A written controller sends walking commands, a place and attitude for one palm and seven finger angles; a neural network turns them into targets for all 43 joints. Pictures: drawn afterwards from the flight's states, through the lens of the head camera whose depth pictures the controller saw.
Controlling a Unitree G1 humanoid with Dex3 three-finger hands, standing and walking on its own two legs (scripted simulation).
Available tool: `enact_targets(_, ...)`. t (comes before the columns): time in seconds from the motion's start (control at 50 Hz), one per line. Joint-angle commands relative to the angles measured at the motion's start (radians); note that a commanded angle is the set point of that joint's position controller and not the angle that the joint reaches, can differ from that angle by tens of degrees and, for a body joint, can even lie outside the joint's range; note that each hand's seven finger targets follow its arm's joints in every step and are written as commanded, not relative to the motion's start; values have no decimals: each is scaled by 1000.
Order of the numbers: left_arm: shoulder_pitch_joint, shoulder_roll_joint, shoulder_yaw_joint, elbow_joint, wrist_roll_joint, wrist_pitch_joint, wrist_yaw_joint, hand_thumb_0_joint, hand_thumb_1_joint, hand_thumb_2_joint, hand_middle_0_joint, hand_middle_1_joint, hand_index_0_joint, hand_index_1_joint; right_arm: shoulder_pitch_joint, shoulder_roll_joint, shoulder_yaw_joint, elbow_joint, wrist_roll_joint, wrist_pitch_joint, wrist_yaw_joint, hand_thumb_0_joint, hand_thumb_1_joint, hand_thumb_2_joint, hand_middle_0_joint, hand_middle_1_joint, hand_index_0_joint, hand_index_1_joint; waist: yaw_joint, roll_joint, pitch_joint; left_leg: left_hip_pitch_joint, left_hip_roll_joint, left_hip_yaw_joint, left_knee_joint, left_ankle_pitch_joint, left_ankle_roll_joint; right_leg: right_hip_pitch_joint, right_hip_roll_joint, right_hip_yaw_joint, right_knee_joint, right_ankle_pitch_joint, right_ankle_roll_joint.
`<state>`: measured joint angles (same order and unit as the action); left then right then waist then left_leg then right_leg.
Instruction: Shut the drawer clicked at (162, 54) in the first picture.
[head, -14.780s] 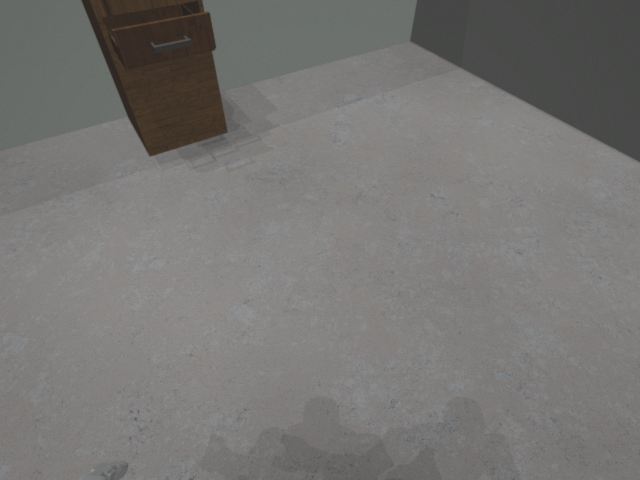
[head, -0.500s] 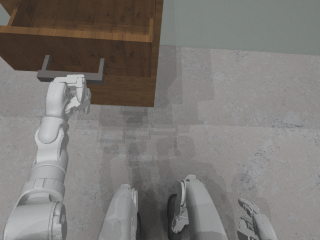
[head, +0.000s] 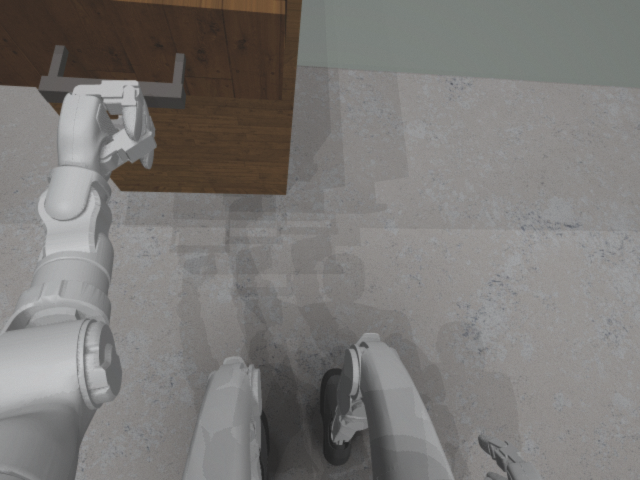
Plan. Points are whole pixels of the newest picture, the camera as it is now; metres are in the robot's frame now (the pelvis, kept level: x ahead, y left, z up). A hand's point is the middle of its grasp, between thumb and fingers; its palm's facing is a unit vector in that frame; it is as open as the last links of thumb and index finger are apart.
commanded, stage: push the drawer shut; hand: left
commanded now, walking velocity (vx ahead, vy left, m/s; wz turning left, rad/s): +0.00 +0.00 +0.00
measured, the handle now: (118, 76) +0.59 +0.21 +0.02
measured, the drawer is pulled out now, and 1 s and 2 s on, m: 0.10 0.00 0.00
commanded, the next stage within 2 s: pull the fist back off the drawer in 1.06 s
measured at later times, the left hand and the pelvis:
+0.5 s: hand (153, 93) +0.56 +0.17 +0.02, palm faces -0.06 -1.00 -0.05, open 3.1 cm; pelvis +0.00 +0.01 -0.01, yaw -2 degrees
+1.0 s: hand (153, 62) +0.61 +0.17 +0.02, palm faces -0.05 -1.00 -0.05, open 2.9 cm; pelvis +0.00 +0.01 -0.02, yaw -3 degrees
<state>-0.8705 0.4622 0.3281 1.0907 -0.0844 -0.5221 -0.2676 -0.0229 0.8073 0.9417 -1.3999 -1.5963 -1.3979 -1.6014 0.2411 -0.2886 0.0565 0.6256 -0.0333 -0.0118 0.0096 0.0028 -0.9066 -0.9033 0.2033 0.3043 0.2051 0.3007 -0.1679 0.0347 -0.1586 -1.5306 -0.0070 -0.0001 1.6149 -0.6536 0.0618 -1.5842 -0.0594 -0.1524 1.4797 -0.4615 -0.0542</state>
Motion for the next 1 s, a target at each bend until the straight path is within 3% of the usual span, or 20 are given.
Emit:
enact_targets(0.0,-521,221,36,-220,-18,-67,14,0,900,900,-1400,-1600,-1400,-1600,165,-187,-64,-61,-3,-5,-6,0,-900,-900,200,300,200,300,-65,158,-611,306,-9,-118,-237,254,-33,406,70,127,-149,56,17)
enact_targets(0.06,-542,236,43,-194,-8,-57,18,0,900,900,-1400,-1600,-1400,-1600,176,-190,-62,-57,-6,6,-2,0,-900,-900,200,300,200,300,-79,163,-586,292,-3,-118,-234,239,-32,386,70,126,-153,46,21)
enact_targets(0.14,-575,297,81,-196,7,-57,30,0,900,900,-1400,-1600,-1400,-1600,193,-198,-58,-57,-11,19,1,0,-900,-900,200,300,200,300,-74,194,-613,315,2,-135,-235,256,-39,370,72,119,-138,51,18)
enact_targets(0.18,-592,268,58,-178,10,-46,32,0,900,900,-1400,-1600,-1400,-1600,199,-197,-58,-53,-11,25,5,0,-900,-900,200,300,200,300,-96,169,-602,312,4,-138,-230,260,-35,360,74,117,-142,56,21)
enact_targets(0.22,-625,272,53,-182,20,-47,36,0,900,900,-1400,-1600,-1400,-1600,208,-199,-57,-52,-14,28,6,0,-900,-900,200,300,200,300,-98,209,-605,338,7,-148,-237,265,-42,335,73,111,-136,55,21)
enact_targets(0.26,-649,302,73,-181,23,-41,42,0,900,900,-1400,-1600,-1400,-1600,217,-202,-55,-46,-16,33,7,0,-900,-900,200,300,200,300,-105,192,-611,329,7,-147,-227,269,-39,341,73,113,-136,62,21)
enact_targets(0.32,-668,287,54,-168,34,-36,41,0,900,900,-1400,-1600,-1400,-1600,224,-200,-54,-44,-19,40,10,0,-900,-900,200,300,200,300,-109,237,-624,355,8,-157,-225,297,-48,320,74,107,-130,75,18)
enact_targets(0.36,-699,325,79,-151,38,-28,48,0,900,900,-1400,-1600,-1400,-1600,232,-204,-49,-41,-21,46,8,0,-900,-900,200,300,200,300,-124,195,-593,326,11,-158,-218,283,-40,318,76,106,-131,69,21)
enact_targets(0.42,-737,307,53,-128,50,-19,52,0,900,900,-1400,-1600,-1400,-1600,239,-204,-47,-36,-25,50,11,0,-900,-900,200,300,200,300,-134,259,-596,356,12,-172,-219,288,-50,274,76,100,-124,66,18)
enact_targets(0.44,-750,305,49,-104,52,-10,54,0,900,900,-1400,-1600,-1400,-1600,243,-206,-44,-32,-26,53,11,0,-900,-900,200,300,200,300,-150,225,-580,337,14,-172,-213,274,-45,266,76,98,-125,60,21)
enact_targets(0.46,-768,340,74,-115,54,-8,58,0,900,900,-1400,-1600,-1400,-1600,247,-207,-42,-36,-27,55,9,0,-900,-900,200,300,200,300,-152,216,-587,315,13,-163,-202,280,-37,286,77,103,-126,68,21)
enact_targets(0.5,-799,338,60,-120,62,-5,55,0,900,900,-1400,-1600,-1400,-1600,246,-202,-37,-43,-29,57,9,0,-900,-900,200,300,200,300,-155,258,-606,325,12,-165,-199,295,-40,279,77,103,-118,75,17)
enact_targets(0.56,-812,372,77,-111,72,7,53,0,900,900,-1400,-1600,-1400,-1600,262,-207,-35,-43,-32,67,12,0,-900,-900,200,300,200,300,-159,272,-626,331,14,-163,-184,333,-40,290,78,104,-115,102,17)
enact_targets(0.6,-834,353,53,-120,83,12,51,0,900,900,-1400,-1600,-1400,-1600,264,-205,-35,-45,-33,73,14,0,-900,-900,200,300,200,300,-166,311,-644,384,20,-185,-187,368,-51,250,78,93,-104,112,15)
enact_targets(0.7,-856,378,67,-104,97,37,58,0,900,900,-1400,-1600,-1400,-1600,280,-205,-30,-46,-37,95,20,0,-900,-900,200,300,200,300,-177,304,-639,370,24,-183,-173,394,-45,259,80,94,-106,137,15)
enact_targets(0.76,-899,389,56,-91,111,56,64,0,900,900,-1400,-1600,-1400,-1600,292,-210,-26,-37,-40,105,21,0,-900,-900,200,300,200,300,-198,305,-619,355,27,-183,-167,374,-40,244,81,92,-109,128,18)
enact_targets(0.8,-909,430,84,-94,115,62,69,0,900,900,-1400,-1600,-1400,-1600,297,-208,-20,-44,-40,109,22,0,-900,-900,200,300,200,300,-194,326,-627,350,26,-179,-165,388,-38,255,82,93,-106,138,15)
enact_targets(0.82,-927,437,82,-110,120,62,67,0,900,900,-1400,-1600,-1400,-1600,302,-212,-20,-44,-43,112,22,0,-900,-900,200,300,200,300,-198,329,-657,363,28,-183,-158,403,-38,260,82,93,-102,148,17)
enact_targets(0.9,-1015,418,51,-129,121,69,67,0,900,900,-1400,-1600,-1400,-1600,310,-207,-18,-40,-42,116,23,0,-900,-900,200,300,200,300,-229,351,-640,359,27,-186,-153,386,-35,238,83,94,-108,146,18)
enact_targets(0.98,-1077,438,35,-84,138,87,79,0,900,900,-1400,-1600,-1400,-1600,320,-217,-9,-23,-45,113,18,0,-900,-900,200,300,200,300,-256,354,-596,325,23,-189,-152,310,-31,197,84,88,-108,101,21)
